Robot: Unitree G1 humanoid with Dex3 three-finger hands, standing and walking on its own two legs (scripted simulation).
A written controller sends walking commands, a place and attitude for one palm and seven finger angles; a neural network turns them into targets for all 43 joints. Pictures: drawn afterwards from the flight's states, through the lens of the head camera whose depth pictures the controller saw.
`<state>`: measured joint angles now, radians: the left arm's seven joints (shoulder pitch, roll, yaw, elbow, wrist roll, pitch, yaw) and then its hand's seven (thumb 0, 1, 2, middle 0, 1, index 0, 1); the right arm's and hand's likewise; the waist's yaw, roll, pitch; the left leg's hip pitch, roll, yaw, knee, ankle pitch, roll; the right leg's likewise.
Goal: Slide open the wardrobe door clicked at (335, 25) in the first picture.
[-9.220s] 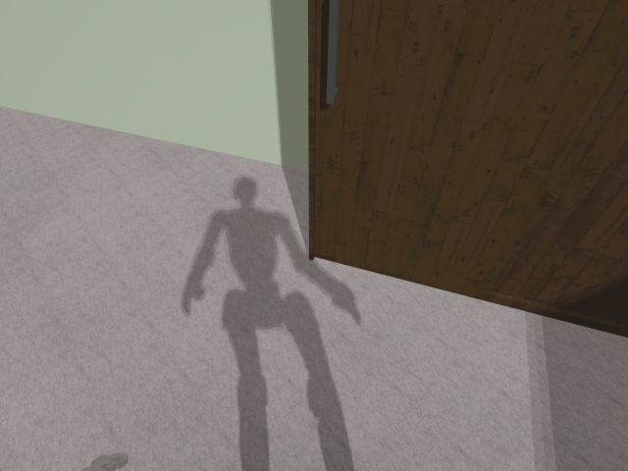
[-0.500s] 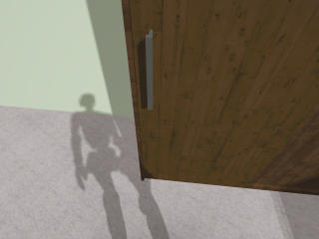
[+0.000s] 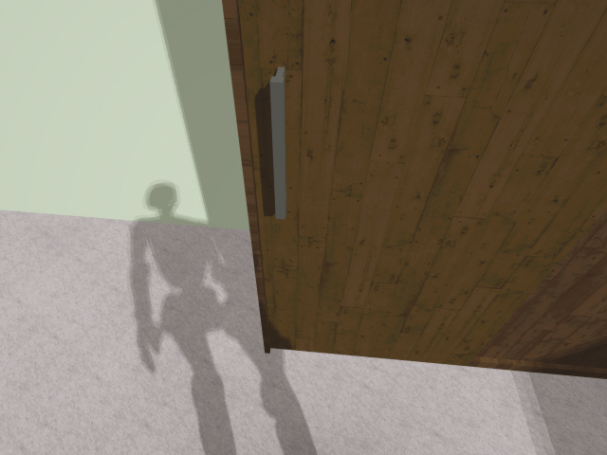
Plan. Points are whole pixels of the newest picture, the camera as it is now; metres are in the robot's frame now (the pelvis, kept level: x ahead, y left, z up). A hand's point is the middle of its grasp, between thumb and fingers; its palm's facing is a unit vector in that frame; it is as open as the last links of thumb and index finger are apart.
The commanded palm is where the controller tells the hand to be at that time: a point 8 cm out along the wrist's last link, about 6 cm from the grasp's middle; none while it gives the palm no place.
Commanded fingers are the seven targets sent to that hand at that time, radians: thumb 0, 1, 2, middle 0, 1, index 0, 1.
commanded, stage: shuffle to correct the standing spot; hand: left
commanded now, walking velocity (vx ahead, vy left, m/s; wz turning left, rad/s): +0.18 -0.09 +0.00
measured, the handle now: (280, 151) +0.56 +0.07 +0.11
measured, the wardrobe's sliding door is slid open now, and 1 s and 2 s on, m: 0.00 0.00 0.00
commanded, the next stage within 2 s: come to a stop and stand still in 0.20 s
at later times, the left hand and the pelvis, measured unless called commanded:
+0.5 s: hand out of the picture +0.04 +0.14 -0.19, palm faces +0.06 -0.99 -0.11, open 7.3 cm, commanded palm none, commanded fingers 0.00 0.90 0.90 -0.20 -0.30 -0.20 -0.30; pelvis +0.11 +0.00 -0.01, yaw +0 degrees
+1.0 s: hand (223, 441) +0.18 +0.14 -0.17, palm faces +0.06 -0.97 -0.22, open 7.3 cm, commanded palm none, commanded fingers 0.00 0.90 0.90 -0.20 -0.30 -0.20 -0.30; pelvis +0.10 -0.05 -0.01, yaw +2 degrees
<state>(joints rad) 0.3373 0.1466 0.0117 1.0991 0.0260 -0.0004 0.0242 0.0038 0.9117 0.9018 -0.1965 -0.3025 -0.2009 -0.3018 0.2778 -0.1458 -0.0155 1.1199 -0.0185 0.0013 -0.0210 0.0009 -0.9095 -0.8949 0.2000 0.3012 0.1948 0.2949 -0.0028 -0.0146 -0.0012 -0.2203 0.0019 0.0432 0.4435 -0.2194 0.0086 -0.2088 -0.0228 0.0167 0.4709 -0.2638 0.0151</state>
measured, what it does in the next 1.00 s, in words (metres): walks ahead: right foot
